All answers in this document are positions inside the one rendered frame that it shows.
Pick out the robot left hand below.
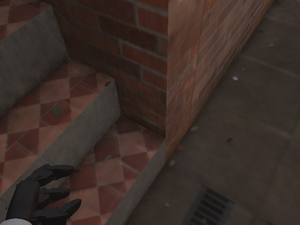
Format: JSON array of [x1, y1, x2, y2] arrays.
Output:
[[6, 164, 82, 225]]

